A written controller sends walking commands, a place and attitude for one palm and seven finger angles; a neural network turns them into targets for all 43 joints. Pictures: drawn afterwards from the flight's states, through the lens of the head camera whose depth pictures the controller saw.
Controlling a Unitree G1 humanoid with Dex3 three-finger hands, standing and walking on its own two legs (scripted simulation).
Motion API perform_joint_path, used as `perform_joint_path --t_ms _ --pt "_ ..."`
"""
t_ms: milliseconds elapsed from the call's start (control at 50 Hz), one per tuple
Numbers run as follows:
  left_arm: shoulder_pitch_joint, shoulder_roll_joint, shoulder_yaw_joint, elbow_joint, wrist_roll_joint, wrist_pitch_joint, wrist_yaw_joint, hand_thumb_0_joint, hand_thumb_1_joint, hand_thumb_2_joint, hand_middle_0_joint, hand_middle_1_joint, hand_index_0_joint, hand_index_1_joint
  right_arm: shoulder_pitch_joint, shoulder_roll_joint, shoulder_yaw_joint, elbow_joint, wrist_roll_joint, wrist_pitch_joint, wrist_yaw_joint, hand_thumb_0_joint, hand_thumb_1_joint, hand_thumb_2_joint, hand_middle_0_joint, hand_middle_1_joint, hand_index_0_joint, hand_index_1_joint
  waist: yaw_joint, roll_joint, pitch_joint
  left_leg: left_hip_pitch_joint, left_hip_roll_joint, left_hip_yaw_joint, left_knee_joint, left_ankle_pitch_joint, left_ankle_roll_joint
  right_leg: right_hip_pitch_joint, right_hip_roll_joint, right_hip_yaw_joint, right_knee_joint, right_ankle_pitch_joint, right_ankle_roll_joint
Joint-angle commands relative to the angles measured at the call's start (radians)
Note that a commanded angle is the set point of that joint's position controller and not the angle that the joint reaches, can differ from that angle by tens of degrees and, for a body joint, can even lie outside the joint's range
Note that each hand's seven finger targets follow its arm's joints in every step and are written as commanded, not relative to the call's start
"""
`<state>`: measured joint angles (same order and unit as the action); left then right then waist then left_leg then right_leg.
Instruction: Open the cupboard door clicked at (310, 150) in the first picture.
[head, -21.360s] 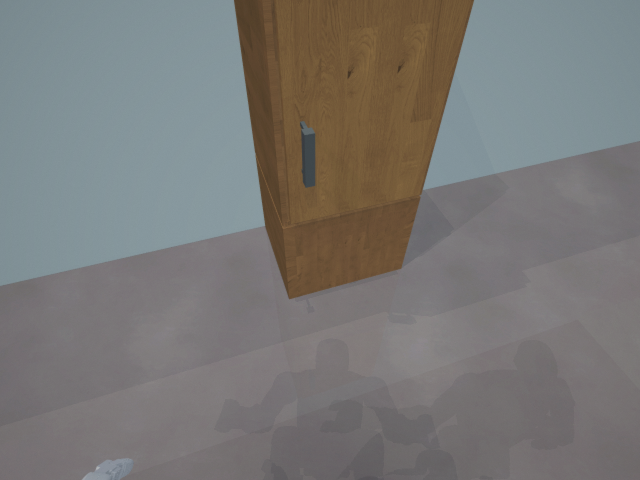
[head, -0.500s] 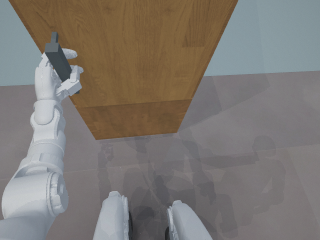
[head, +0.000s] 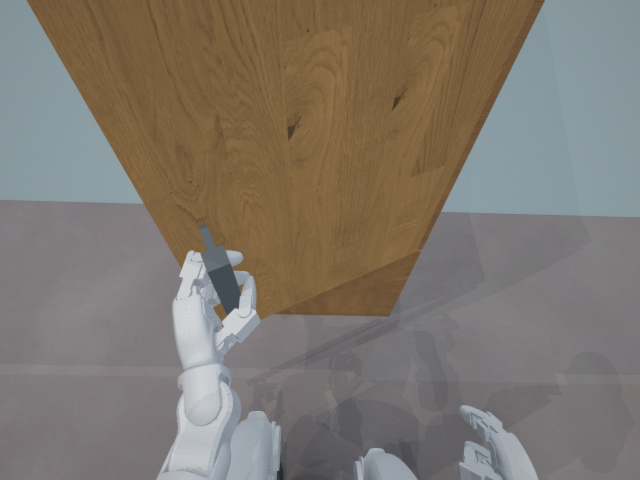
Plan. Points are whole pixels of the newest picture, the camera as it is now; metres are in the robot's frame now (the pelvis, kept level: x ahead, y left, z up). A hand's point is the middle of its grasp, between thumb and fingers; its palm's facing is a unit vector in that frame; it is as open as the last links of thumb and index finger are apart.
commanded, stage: pull the door open along its arc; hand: left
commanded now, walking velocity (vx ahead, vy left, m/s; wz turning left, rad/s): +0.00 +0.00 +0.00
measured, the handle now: (222, 275) +0.36 +0.14 +0.02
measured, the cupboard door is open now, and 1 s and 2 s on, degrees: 27 38 40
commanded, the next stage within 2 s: open thumb and fingers to let go in 0.28 s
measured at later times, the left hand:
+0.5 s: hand (290, 355) +0.26 +0.05 +0.02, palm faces +0.43 -0.90 -0.02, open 6.3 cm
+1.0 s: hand (285, 357) +0.26 +0.06 +0.02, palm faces +0.36 -0.93 +0.00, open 13.6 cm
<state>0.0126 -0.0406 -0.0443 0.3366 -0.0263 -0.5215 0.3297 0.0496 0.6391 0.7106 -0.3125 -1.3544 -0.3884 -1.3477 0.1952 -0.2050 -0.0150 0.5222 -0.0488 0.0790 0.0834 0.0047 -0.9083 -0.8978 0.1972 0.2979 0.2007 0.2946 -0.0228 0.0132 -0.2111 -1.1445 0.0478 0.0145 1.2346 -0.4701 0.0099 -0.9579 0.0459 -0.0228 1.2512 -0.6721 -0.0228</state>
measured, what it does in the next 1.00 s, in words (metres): stands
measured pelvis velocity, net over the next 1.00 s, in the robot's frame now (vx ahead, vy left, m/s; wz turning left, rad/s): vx -0.01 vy -0.03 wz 0.05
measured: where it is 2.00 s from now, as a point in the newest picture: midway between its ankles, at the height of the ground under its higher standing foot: outside the picture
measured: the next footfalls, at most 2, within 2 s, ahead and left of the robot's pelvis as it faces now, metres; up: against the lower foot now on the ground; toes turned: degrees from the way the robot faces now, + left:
none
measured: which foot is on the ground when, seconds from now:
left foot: down 0.00-1.00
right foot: down 0.00-1.00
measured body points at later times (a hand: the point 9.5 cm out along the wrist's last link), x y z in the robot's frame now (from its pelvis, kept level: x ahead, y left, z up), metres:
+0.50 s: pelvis +0.00 -0.05 -0.01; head +0.07 -0.06 +0.43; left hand +0.23 +0.10 +0.02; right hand +0.19 -0.25 -0.12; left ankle +0.06 +0.11 -0.63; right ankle -0.04 -0.11 -0.63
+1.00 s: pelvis -0.01 -0.03 -0.01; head +0.06 -0.03 +0.44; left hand +0.24 +0.10 +0.02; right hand +0.17 -0.23 -0.12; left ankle +0.06 +0.11 -0.63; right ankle -0.04 -0.11 -0.63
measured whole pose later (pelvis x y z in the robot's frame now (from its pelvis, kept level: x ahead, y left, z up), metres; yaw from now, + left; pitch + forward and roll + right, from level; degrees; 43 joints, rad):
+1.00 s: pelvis -0.01 -0.03 -0.01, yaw +3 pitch +20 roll +0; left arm 0.17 -0.10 -0.22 0.23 0.11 -0.45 0.53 0.00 -0.41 0.34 -0.29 -1.09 -0.33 -1.09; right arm 0.18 -0.18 0.00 0.57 -0.07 -0.03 0.02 0.01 -0.91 -0.90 0.20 0.30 0.20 0.29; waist -0.01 0.04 -0.22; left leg -1.15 0.02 -0.04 1.25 -0.45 -0.03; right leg -0.96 0.03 -0.08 1.31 -0.69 -0.06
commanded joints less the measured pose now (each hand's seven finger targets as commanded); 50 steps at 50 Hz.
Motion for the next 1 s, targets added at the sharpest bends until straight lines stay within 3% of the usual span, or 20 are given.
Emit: perform_joint_path --t_ms 0,40,60,180,220,240,320,340,360,400,460,540,620,720,760,820,860,980 --pt "0.124 0.062 0.074 -0.228 0.085 -0.048 0.172 0.0 0.9 0.9 -0.4 -1.35 -0.4 -1.35 -0.01 -0.088 -0.029 -0.126 -0.015 -0.037 -0.004 0.0 -0.9 -0.9 0.2 0.3 0.2 0.3 0.068 -0.038 -0.311 0.368 -0.043 -0.029 -0.101 0.309 -0.002 0.092 0.004 -0.024 -0.152 0.502 -0.003" --pt "0.201 0.045 0.052 -0.275 0.101 -0.023 0.186 0.0 0.9 0.9 -0.4 -1.35 -0.4 -1.35 -0.025 -0.076 -0.023 -0.138 -0.016 -0.039 -0.015 0.0 -0.9 -0.9 0.2 0.3 0.2 0.3 0.074 -0.038 -0.309 0.372 -0.047 -0.024 -0.108 0.303 -0.002 0.122 0.003 -0.018 -0.169 0.51 -0.004" --pt "0.235 0.01 0.003 -0.307 0.106 -0.01 0.18 0.0 0.9 0.9 -0.4 -1.35 -0.4 -1.35 -0.033 -0.07 -0.018 -0.148 -0.015 -0.042 -0.019 0.0 -0.9 -0.9 0.2 0.3 0.2 0.3 0.066 -0.03 -0.302 0.381 -0.051 -0.019 -0.113 0.296 0.0 0.128 0.001 -0.016 -0.183 0.516 -0.003" --pt "0.34 -0.064 -0.089 -0.382 0.121 0.045 0.189 0.0 0.9 0.9 -0.4 -1.35 -0.4 -1.35 -0.061 -0.046 0.003 -0.156 -0.022 -0.081 -0.05 0.0 -0.9 -0.9 0.2 0.3 0.2 0.3 0.04 -0.063 -0.231 0.371 -0.053 -0.029 -0.113 0.253 -0.002 0.14 -0.017 0.005 -0.228 0.558 0.015" --pt "0.289 -0.094 -0.134 -0.377 0.147 0.052 0.194 0.0 0.9 0.9 -0.4 -1.35 -0.4 -1.35 -0.061 -0.046 0.007 -0.149 -0.029 -0.102 -0.057 0.0 -0.9 -0.9 0.2 0.3 0.2 0.3 0.014 -0.083 -0.196 0.341 -0.054 -0.04 -0.098 0.227 0.002 0.119 -0.026 0.017 -0.231 0.561 0.021" --pt "0.277 -0.109 -0.151 -0.366 0.16 0.051 0.197 0.0 0.9 0.9 -0.4 -1.35 -0.4 -1.35 -0.072 -0.044 0.01 -0.145 -0.03 -0.112 -0.056 0.0 -0.9 -0.9 0.2 0.3 0.2 0.3 0.013 -0.069 -0.187 0.331 -0.054 -0.043 -0.091 0.203 0.0 0.099 -0.031 0.023 -0.23 0.541 0.024" --pt "0.199 -0.174 -0.217 -0.356 0.154 0.049 0.202 0.0 0.9 0.9 -0.4 -1.35 -0.4 -1.35 -0.086 -0.044 0.015 -0.126 -0.034 -0.159 -0.058 0.0 -0.9 -0.9 0.2 0.3 0.2 0.3 -0.016 -0.103 -0.182 0.271 -0.059 -0.062 -0.056 0.154 0.0 0.094 -0.055 0.057 -0.237 0.554 0.038" --pt "0.163 -0.15 -0.196 -0.351 0.157 0.04 0.209 0.0 0.9 0.9 -0.4 -1.35 -0.4 -1.35 -0.088 -0.047 0.011 -0.113 -0.035 -0.166 -0.06 0.0 -0.9 -0.9 0.2 0.3 0.2 0.3 -0.016 -0.1 -0.193 0.264 -0.057 -0.064 -0.043 0.154 -0.001 0.079 -0.061 0.065 -0.23 0.562 0.042" --pt "0.06 -0.116 -0.169 -0.338 0.158 0.032 0.219 0.0 0.9 0.9 -0.4 -1.35 -0.4 -1.35 -0.08 -0.052 0.008 -0.096 -0.038 -0.167 -0.064 0.0 -0.9 -0.9 0.2 0.3 0.2 0.3 -0.037 -0.107 -0.179 0.244 -0.055 -0.066 -0.026 0.14 -0.001 0.06 -0.069 0.08 -0.235 0.553 0.047" --pt "0.07 -0.107 -0.159 -0.323 0.155 0.021 0.215 0.0 0.76 0.84 -0.39 -1.335 -0.39 -1.335 -0.081 -0.053 0.004 -0.091 -0.038 -0.175 -0.067 0.0 -0.9 -0.9 0.2 0.3 0.2 0.3 -0.026 -0.108 -0.209 0.215 -0.06 -0.066 -0.013 0.121 -0.003 0.082 -0.083 0.111 -0.242 0.539 0.052" --pt "0.081 -0.076 -0.136 -0.331 0.14 0.016 0.201 0.0 0.55 0.75 -0.375 -1.313 -0.375 -1.313 -0.067 -0.055 -0.005 -0.092 -0.035 -0.173 -0.069 0.0 -0.9 -0.9 0.2 0.3 0.2 0.3 -0.01 -0.126 -0.267 0.196 -0.062 -0.06 -0.007 0.143 -0.004 0.155 -0.101 0.148 -0.243 0.621 0.062" --pt "0.06 -0.058 -0.13 -0.331 0.118 0.027 0.176 0.0 0.27 0.63 -0.355 -1.283 -0.355 -1.283 -0.053 -0.063 -0.014 -0.087 -0.028 -0.158 -0.075 0.0 -0.9 -0.9 0.2 0.3 0.2 0.3 -0.017 -0.149 -0.28 0.172 -0.061 -0.055 0.0 0.148 -0.002 0.203 -0.119 0.182 -0.253 0.686 0.076" --pt "0.104 -0.058 -0.122 -0.332 0.093 0.033 0.159 0.0 -0.01 0.51 -0.335 -1.253 -0.335 -1.253 -0.044 -0.069 -0.02 -0.096 -0.022 -0.148 -0.075 0.0 -0.9 -0.9 0.2 0.3 0.2 0.3 -0.003 -0.155 -0.281 0.18 -0.061 -0.059 -0.018 0.166 -0.002 0.235 -0.115 0.167 -0.249 0.72 0.07" --pt "0.062 -0.066 -0.129 -0.3 0.107 0.024 0.172 0.0 -0.36 0.36 -0.31 -1.215 -0.31 -1.215 -0.06 -0.071 -0.017 -0.091 -0.023 -0.148 -0.076 0.0 -0.9 -0.9 0.2 0.3 0.2 0.3 -0.01 -0.142 -0.219 0.189 -0.055 -0.063 -0.027 0.129 0.003 0.144 -0.095 0.13 -0.251 0.561 0.054" --pt "0.023 -0.068 -0.133 -0.304 0.121 0.008 0.183 0.0 -0.5 0.3 -0.3 -1.2 -0.3 -1.2 -0.063 -0.07 -0.017 -0.086 -0.027 -0.153 -0.075 0.0 -0.9 -0.9 0.2 0.3 0.2 0.3 -0.013 -0.137 -0.235 0.203 -0.055 -0.062 -0.026 0.122 0.004 0.115 -0.092 0.121 -0.244 0.524 0.053" --pt "0.044 -0.06 -0.119 -0.31 0.126 0.0 0.195 0.0 -0.5 0.3 -0.292 -1.15 -0.292 -1.15 -0.063 -0.069 -0.019 -0.091 -0.027 -0.155 -0.075 0.0 -0.9 -0.9 0.2 0.3 0.2 0.3 0.006 -0.108 -0.257 0.224 -0.056 -0.062 -0.037 0.136 0.004 0.117 -0.082 0.106 -0.234 0.504 0.042" --pt "0.051 -0.086 -0.14 -0.317 0.129 0.002 0.201 0.0 -0.5 0.3 -0.275 -1.05 -0.275 -1.05 -0.066 -0.066 -0.015 -0.097 -0.027 -0.157 -0.072 0.0 -0.9 -0.9 0.2 0.3 0.2 0.3 0.004 -0.096 -0.27 0.257 -0.057 -0.055 -0.046 0.142 0.006 0.102 -0.077 0.086 -0.231 0.502 0.04" --pt "0.018 -0.134 -0.184 -0.313 0.148 0.029 0.231 0.0 -0.5 0.3 -0.225 -0.75 -0.225 -0.75 -0.082 -0.063 -0.008 -0.105 -0.024 -0.159 -0.072 0.0 -0.9 -0.9 0.2 0.3 0.2 0.3 0.001 -0.068 -0.247 0.321 -0.05 -0.057 -0.076 0.129 0.01 0.019 -0.038 0.011 -0.222 0.334 0.01"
